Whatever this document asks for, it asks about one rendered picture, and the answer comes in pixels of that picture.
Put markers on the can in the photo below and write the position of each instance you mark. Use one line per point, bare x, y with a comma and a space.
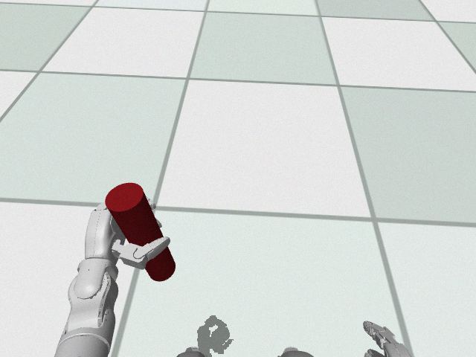
129, 207

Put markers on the left robot hand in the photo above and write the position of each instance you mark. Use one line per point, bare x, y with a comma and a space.
105, 239

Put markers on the right robot hand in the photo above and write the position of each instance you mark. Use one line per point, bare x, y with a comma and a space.
385, 339

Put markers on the left robot arm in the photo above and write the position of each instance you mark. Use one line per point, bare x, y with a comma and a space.
91, 322

